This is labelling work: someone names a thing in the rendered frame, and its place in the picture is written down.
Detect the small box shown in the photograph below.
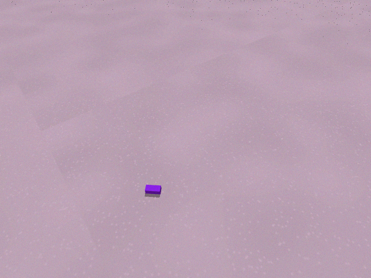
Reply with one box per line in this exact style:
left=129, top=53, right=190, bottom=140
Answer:
left=145, top=185, right=161, bottom=194

